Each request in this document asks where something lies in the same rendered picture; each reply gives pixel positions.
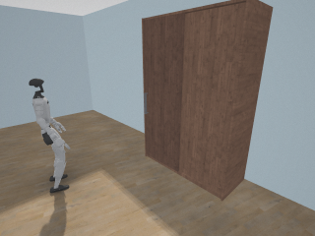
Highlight robot torso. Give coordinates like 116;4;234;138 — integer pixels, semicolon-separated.
32;96;53;138

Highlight right robot forearm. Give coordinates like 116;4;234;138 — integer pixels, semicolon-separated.
37;118;59;141

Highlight robot right shin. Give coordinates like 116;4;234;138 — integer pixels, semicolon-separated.
54;160;66;189

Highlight handle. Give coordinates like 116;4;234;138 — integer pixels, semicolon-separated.
144;92;149;114

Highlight robot right upper arm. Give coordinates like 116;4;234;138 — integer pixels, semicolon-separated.
34;98;46;124

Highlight robot right hand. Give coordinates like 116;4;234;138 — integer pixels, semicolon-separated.
54;138;70;153

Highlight wardrobe door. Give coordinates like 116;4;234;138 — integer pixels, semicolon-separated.
143;13;185;172
179;2;246;193

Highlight robot left hand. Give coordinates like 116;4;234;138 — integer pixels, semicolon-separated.
53;122;66;134

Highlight left robot forearm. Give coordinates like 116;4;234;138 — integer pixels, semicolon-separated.
50;116;57;125

